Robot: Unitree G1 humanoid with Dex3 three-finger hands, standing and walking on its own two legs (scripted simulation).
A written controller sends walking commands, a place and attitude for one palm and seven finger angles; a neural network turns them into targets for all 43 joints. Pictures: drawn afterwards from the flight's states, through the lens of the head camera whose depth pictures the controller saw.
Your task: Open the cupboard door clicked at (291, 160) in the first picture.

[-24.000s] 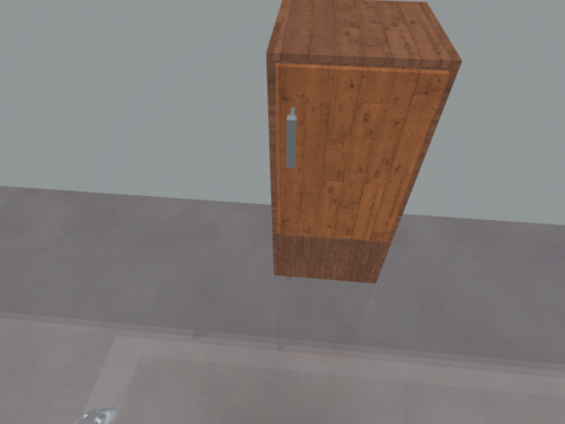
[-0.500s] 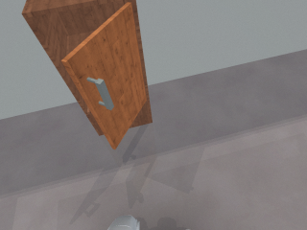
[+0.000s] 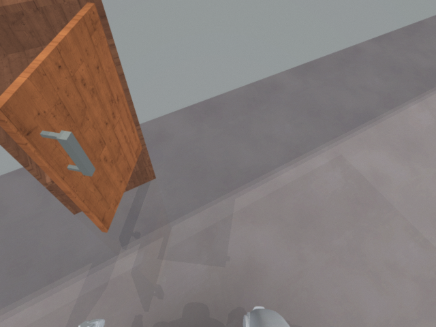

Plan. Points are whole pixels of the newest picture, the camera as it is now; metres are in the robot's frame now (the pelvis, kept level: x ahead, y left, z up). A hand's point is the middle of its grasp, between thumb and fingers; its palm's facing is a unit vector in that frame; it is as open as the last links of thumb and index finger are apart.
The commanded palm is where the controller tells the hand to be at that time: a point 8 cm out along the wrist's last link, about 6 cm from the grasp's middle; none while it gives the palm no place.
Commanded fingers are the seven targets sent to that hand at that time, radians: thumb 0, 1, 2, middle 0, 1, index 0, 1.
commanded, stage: walk to a spot facing it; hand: left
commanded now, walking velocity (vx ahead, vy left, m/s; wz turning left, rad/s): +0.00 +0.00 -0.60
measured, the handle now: (69, 154) +0.44 +0.38 -0.04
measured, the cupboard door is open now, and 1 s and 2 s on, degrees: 50 50 50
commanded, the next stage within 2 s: turn to face it in 1.86 s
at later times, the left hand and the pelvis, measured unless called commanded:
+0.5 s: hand (159, 291) +0.19 +0.14 -0.17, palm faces -0.30 -0.93 -0.18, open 7.4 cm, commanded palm none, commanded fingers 0.00 0.90 0.90 -0.20 -0.30 -0.20 -0.30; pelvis +0.06 -0.02 -0.01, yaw -19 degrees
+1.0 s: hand (256, 222) +0.37 -0.07 -0.16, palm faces -0.57 -0.80 -0.22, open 7.3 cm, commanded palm none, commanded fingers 0.00 0.90 0.90 -0.20 -0.30 -0.20 -0.30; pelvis +0.19 -0.17 +0.00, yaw -35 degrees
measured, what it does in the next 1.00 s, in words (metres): walks ahead, turning right: right foot, then left foot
